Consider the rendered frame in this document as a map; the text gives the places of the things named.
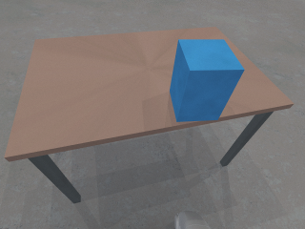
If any robot right thigh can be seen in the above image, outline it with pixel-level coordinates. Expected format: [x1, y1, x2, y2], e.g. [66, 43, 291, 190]
[174, 210, 211, 229]

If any carton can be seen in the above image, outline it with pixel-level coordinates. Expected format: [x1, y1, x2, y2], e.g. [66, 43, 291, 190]
[170, 39, 245, 122]

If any table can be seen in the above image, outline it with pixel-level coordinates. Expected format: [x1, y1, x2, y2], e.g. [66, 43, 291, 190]
[4, 27, 294, 204]

